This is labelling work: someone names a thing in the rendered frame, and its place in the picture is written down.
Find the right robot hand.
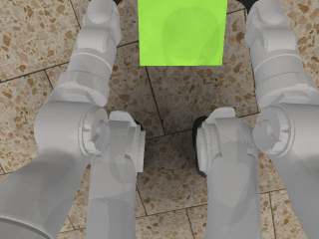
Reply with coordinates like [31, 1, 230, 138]
[235, 0, 258, 15]

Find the right robot foot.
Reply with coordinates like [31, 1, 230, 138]
[192, 116, 208, 178]

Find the left robot upper arm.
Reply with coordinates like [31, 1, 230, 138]
[0, 101, 111, 239]

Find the right robot upper arm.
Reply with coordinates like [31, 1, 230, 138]
[252, 103, 319, 239]

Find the robot right forearm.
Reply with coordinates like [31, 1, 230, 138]
[244, 0, 319, 109]

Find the robot left forearm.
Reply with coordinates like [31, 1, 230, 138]
[33, 0, 122, 139]

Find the right robot thigh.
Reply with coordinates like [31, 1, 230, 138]
[196, 117, 263, 239]

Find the carton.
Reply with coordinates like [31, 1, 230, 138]
[138, 0, 227, 66]

